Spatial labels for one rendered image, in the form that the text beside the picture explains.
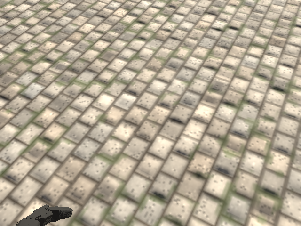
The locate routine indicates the left robot hand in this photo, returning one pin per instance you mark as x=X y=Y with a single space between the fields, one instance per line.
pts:
x=46 y=214

